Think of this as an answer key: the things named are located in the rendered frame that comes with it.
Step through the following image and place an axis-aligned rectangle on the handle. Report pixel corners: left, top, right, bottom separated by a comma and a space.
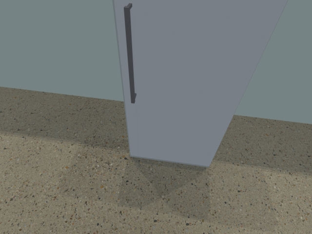
124, 3, 137, 103

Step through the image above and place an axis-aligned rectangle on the fridge door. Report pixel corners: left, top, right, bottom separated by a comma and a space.
114, 0, 288, 166

